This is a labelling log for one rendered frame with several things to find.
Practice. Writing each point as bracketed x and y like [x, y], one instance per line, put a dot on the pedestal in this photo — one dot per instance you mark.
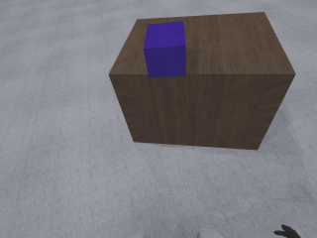
[236, 76]

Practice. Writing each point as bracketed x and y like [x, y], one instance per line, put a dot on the carton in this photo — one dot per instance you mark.
[165, 49]

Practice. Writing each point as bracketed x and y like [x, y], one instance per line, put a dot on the right robot hand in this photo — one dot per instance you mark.
[288, 232]

